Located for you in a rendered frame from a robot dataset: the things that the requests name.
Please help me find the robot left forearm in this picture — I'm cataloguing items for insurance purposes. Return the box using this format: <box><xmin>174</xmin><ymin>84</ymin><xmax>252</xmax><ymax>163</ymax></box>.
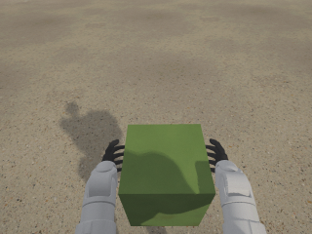
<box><xmin>74</xmin><ymin>160</ymin><xmax>118</xmax><ymax>234</ymax></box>

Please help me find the right robot hand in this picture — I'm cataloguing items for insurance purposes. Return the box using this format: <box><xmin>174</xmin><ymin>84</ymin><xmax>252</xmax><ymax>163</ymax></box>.
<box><xmin>205</xmin><ymin>138</ymin><xmax>228</xmax><ymax>173</ymax></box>

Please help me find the left robot hand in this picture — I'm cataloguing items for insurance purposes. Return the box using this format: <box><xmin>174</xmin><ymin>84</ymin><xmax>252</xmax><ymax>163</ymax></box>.
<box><xmin>101</xmin><ymin>139</ymin><xmax>125</xmax><ymax>173</ymax></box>

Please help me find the carton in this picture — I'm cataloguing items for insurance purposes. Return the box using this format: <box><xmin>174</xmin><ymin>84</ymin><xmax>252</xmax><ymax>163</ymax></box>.
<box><xmin>118</xmin><ymin>124</ymin><xmax>216</xmax><ymax>226</ymax></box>

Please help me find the robot right forearm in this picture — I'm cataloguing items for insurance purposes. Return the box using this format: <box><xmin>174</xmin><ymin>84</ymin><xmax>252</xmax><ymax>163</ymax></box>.
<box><xmin>214</xmin><ymin>160</ymin><xmax>267</xmax><ymax>234</ymax></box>

